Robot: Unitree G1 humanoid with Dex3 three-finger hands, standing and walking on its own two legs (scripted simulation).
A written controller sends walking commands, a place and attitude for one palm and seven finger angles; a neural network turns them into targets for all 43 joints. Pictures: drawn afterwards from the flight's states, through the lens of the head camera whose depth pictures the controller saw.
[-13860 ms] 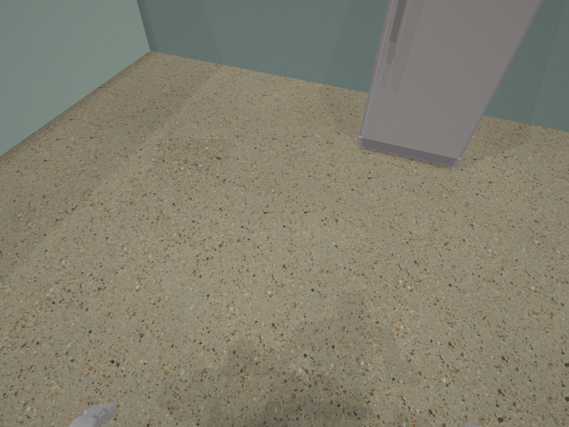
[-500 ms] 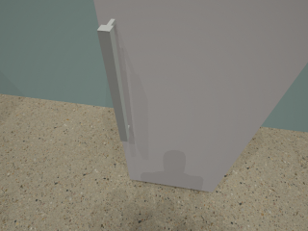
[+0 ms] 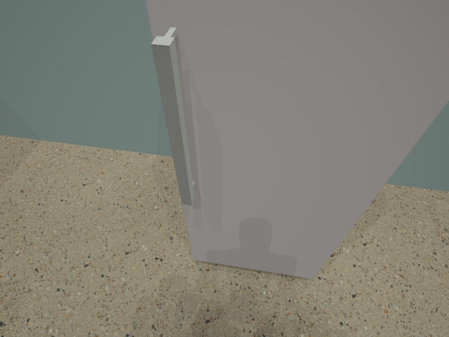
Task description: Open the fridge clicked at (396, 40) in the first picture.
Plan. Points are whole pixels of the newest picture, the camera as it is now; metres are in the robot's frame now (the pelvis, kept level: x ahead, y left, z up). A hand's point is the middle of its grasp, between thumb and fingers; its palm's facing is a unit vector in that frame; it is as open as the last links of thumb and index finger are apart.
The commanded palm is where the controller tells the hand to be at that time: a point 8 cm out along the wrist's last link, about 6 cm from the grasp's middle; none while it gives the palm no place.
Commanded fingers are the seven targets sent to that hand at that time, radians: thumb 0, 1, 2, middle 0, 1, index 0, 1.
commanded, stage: raise the hand to about handle height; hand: left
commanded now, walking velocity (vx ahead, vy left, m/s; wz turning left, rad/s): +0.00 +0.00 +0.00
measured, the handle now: (181, 135) +0.49 +0.13 +0.08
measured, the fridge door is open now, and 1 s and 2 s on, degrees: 0 0 0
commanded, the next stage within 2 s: none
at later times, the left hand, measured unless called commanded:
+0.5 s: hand out of the picture +0.13 +0.19 -0.06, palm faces -0.08 -1.00 +0.01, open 8.5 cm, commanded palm +0.12 +0.25 -0.04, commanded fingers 0.00 0.41 0.69 -0.23 -0.62 -0.23 -0.62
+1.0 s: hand (74, 302) +0.17 +0.26 +0.00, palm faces +0.04 -1.00 -0.09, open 11.5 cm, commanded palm +0.14 +0.30 +0.00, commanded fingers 0.00 -0.17 0.44 -0.28 -0.99 -0.28 -0.99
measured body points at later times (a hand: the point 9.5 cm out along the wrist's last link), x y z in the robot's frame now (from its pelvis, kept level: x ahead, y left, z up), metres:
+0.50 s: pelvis -0.05 -0.01 -0.06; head -0.01 +0.01 +0.38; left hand +0.13 +0.24 -0.06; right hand +0.17 -0.26 -0.09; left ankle +0.00 +0.13 -0.74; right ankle -0.04 -0.11 -0.74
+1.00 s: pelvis -0.05 +0.02 -0.06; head -0.01 +0.02 +0.38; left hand +0.16 +0.31 +0.01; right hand +0.09 -0.22 -0.15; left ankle +0.00 +0.13 -0.74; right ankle -0.04 -0.11 -0.74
